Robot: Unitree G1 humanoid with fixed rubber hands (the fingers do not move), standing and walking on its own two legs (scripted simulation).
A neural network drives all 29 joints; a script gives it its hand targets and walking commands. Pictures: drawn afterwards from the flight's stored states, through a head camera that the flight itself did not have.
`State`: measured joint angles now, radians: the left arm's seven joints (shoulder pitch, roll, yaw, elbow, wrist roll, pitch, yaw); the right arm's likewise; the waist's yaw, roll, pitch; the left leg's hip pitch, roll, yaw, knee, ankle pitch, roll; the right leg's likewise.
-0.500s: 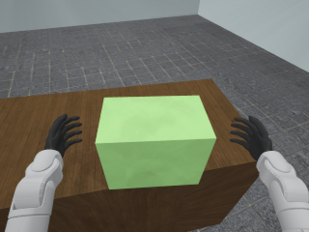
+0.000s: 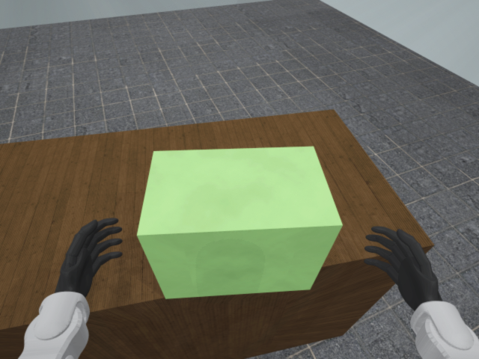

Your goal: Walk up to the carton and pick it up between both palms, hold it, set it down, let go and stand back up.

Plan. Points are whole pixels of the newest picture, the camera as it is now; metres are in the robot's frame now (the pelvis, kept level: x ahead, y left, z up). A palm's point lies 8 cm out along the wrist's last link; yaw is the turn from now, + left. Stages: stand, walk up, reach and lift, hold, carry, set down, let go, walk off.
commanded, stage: set down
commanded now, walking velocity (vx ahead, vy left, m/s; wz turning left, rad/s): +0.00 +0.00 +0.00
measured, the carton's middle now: (237, 225) +0.34 +0.03 +0.03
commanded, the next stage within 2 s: let go in 1.40 s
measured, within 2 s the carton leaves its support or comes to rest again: neither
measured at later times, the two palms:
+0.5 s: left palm (83, 328) +0.17 +0.24 +0.01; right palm (404, 329) +0.18 -0.23 +0.01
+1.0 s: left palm (86, 335) +0.16 +0.25 -0.01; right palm (385, 346) +0.17 -0.22 -0.04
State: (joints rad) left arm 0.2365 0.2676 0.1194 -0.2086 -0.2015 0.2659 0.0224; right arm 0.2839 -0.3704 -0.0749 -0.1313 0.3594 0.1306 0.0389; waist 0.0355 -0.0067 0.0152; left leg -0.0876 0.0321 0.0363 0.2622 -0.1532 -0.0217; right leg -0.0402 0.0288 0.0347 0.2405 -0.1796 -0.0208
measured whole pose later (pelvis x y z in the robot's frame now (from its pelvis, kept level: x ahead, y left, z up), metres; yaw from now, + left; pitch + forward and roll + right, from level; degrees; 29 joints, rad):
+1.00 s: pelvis +0.00 +0.01 +0.00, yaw +0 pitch -3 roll +0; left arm 0.30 0.22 0.01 0.20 -0.10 0.01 -0.01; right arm 0.30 -0.24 -0.03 0.40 0.10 -0.10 0.05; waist 0.06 0.01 0.02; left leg -0.06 0.01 0.03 0.29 -0.17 -0.01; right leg -0.02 0.01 0.03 0.27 -0.20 -0.01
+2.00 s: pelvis -0.04 +0.00 -0.01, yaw +3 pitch -2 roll +0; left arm 0.08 0.27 0.00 0.39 0.03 -0.06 -0.04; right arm 0.25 -0.25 -0.01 0.66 -0.04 -0.01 0.05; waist 0.01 -0.02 0.01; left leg -0.22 0.01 0.00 0.42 -0.16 -0.01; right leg -0.18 0.00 -0.02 0.45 -0.24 -0.01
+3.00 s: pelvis -0.02 -0.01 -0.02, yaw +8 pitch +1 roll +0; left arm 0.15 0.22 0.03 0.30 0.02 -0.09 0.02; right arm 0.20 -0.19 -0.04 0.76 -0.04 0.02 0.07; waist -0.01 -0.02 -0.04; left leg -0.33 -0.01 -0.09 0.55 -0.24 -0.03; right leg -0.24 -0.02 -0.10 0.56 -0.33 -0.02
